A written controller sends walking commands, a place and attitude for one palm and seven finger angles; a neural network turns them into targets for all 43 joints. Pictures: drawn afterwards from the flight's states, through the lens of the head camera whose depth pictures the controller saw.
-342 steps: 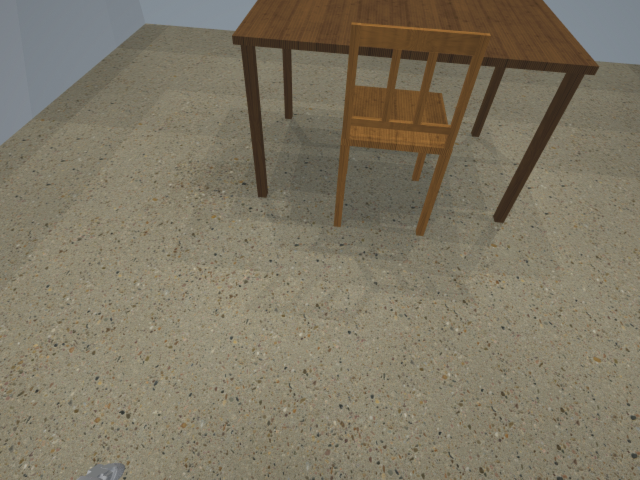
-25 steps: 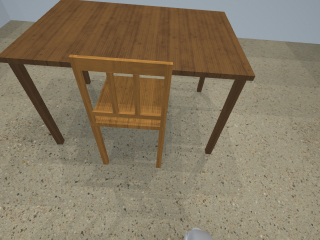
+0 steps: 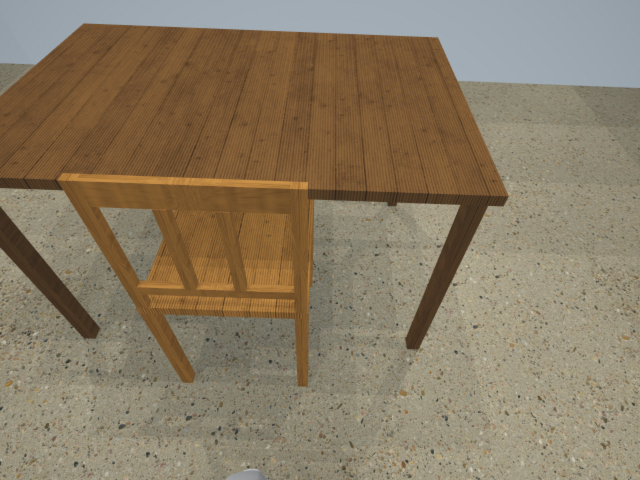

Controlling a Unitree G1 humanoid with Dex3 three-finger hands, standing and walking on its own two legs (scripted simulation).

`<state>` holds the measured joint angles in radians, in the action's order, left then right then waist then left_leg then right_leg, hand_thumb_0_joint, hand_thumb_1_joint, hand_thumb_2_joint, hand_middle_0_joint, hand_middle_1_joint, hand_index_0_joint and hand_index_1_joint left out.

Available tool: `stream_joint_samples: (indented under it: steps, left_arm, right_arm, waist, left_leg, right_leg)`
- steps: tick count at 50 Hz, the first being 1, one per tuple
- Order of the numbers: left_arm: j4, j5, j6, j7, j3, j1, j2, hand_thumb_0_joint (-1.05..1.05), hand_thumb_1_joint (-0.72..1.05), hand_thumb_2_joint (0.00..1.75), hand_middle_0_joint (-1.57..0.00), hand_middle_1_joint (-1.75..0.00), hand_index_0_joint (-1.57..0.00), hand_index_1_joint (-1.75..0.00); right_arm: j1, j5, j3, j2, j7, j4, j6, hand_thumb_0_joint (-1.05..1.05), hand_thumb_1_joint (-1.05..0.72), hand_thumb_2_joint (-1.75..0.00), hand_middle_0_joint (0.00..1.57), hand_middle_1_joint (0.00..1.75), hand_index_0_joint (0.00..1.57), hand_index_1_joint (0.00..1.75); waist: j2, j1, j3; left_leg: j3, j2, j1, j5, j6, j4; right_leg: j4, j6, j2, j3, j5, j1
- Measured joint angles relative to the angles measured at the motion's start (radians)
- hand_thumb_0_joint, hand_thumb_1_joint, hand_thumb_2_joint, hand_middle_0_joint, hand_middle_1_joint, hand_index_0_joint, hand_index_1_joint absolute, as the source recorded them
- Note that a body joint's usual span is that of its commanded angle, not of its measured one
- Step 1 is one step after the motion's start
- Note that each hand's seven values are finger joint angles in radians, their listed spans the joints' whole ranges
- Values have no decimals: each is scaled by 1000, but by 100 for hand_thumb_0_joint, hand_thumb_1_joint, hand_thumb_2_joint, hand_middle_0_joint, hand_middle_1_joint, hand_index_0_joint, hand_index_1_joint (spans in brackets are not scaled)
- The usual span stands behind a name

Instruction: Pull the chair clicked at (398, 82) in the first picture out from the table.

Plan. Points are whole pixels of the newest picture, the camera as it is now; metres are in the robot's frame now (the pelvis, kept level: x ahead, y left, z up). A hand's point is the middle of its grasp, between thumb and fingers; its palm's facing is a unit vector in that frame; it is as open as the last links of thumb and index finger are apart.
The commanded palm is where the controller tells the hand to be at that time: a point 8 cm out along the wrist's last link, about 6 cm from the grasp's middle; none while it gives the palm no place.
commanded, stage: come to a stop and stand still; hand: left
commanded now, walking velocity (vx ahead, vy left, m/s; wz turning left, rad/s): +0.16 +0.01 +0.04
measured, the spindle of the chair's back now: (178, 250) +0.53 +0.30 -0.11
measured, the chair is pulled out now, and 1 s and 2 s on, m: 0.00 0.00 0.00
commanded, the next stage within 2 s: look again from close up in 1.26 s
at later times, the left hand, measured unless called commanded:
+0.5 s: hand out of the picture +0.11 +0.18 -0.17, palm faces +0.05 -0.96 -0.26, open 7.4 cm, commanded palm none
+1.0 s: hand out of the picture +0.04 +0.16 -0.16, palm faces +0.10 -0.96 -0.26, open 7.4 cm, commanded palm none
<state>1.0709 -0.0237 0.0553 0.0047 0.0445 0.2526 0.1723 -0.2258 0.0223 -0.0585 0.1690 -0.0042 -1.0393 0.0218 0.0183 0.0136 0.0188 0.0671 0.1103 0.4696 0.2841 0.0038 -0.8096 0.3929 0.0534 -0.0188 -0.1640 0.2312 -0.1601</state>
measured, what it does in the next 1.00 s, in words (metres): steps on the spot: left foot, then right foot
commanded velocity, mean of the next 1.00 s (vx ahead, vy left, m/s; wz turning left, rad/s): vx -0.05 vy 0.04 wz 0.00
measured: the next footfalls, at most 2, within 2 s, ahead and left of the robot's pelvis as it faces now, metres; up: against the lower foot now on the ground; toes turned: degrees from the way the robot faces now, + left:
left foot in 0.10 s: +0.14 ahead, +0.12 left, +0.00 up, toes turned +7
right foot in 0.54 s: +0.12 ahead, -0.15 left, +0.00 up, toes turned -4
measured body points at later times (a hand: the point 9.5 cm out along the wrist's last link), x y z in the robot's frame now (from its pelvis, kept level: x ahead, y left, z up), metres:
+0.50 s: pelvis +0.07 -0.02 -0.01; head +0.11 -0.03 +0.44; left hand +0.11 +0.23 -0.15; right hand +0.15 -0.26 -0.16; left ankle +0.10 +0.12 -0.74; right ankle +0.08 -0.14 -0.72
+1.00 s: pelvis +0.03 -0.04 +0.00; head +0.04 -0.06 +0.45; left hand +0.03 +0.21 -0.14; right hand +0.09 -0.28 -0.16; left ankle -0.01 +0.12 -0.71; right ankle +0.08 -0.15 -0.74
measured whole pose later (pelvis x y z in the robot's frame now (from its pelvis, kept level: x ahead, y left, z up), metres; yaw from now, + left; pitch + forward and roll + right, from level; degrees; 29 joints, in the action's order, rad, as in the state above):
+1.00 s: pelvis +0.03 -0.04 +0.00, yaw +0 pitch -1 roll +3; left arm 1.04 -0.03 -0.02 0.02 0.04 0.28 0.17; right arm -0.22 0.01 -0.06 0.21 -0.01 -1.03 -0.05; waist 0.00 -0.05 0.03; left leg 0.02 0.03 0.23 0.39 0.03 -0.65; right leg 0.43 0.02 0.07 -0.05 0.15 -0.28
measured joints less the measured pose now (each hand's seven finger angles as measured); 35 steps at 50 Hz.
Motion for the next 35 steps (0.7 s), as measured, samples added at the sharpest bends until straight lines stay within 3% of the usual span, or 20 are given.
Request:
stream_joint_samples:
  steps: [5,7,10,15,20,23,27,28,31,35]
  left_arm:
    - [30,3,-11,-3,-3,61,-5,0,92,90,-20,-30,-20,-30]
    - [45,8,-25,-1,-3,73,2,1,92,90,-20,-30,-20,-30]
    - [65,12,-47,11,-12,66,-1,1,92,90,-20,-30,-20,-30]
    - [46,13,-73,21,-20,28,-9,1,91,90,-20,-30,-20,-30]
    - [-9,7,-104,24,4,-18,11,1,91,90,-20,-30,-20,-30]
    - [-38,8,-106,25,14,-39,22,1,91,90,-20,-30,-20,-30]
    - [-67,0,-76,25,10,-30,36,1,91,90,-20,-30,-20,-30]
    - [-62,-3,-69,26,7,-34,29,1,91,90,-20,-30,-20,-30]
    - [-56,-6,-64,22,-10,-35,1,1,91,90,-20,-30,-20,-30]
    - [-59,-3,-61,23,-17,-32,-25,1,91,90,-20,-30,-21,-30]
  right_arm:
    - [36,-1,14,4,-5,10,23,1,-92,-90,19,30,20,30]
    - [46,3,23,-12,0,9,35,1,-92,-90,19,30,20,30]
    - [51,0,42,-34,22,3,32,0,-92,-90,20,30,20,30]
    - [85,-15,33,-29,47,-12,1,-1,-95,-90,20,30,21,30]
    - [105,-9,15,-20,44,1,-36,-1,-94,-90,20,30,21,30]
    - [107,-2,3,-9,36,9,-51,0,-93,-90,20,30,21,30]
    - [91,-7,-9,9,23,18,-61,0,-91,-90,20,30,21,30]
    - [90,-11,-13,19,20,19,-65,0,-91,-90,20,30,21,30]
    - [81,-11,-21,46,19,21,-89,1,-91,-90,20,30,20,30]
    - [60,-8,-23,64,9,16,-95,1,-91,-90,20,30,20,30]
  waist:
    - [-15,-32,1]
    - [-52,-38,9]
    - [-66,-41,18]
    - [-60,-39,50]
    - [-46,-34,80]
    - [-30,-32,88]
    - [-18,-33,68]
    - [-1,-30,68]
    - [33,-21,63]
    - [39,-22,51]
  left_leg:
    - [25,-30,-125,-78,-8,239]
    - [47,-56,-146,-56,-39,227]
    - [61,-73,-192,-37,-48,264]
    - [65,-83,-259,-73,-45,360]
    - [59,-59,-260,-75,-22,360]
    - [53,-40,-246,-67,-1,334]
    - [52,-30,-196,-25,33,240]
    - [32,-30,-173,42,34,187]
    - [-46,-79,-111,199,25,-12]
    - [-70,-118,-63,143,37,-222]
  right_leg:
    - [72,-32,9,3,95,42]
    - [212,-36,41,31,185,2]
    - [415,-52,48,84,284,-86]
    - [405,-82,73,123,227,-151]
    - [506,-85,62,147,226,-227]
    - [472,-80,58,142,208,-219]
    - [223,-70,72,133,61,-118]
    - [234,-57,64,127,82,-123]
    - [238,-26,61,114,92,-121]
    - [164,-17,68,112,38,-98]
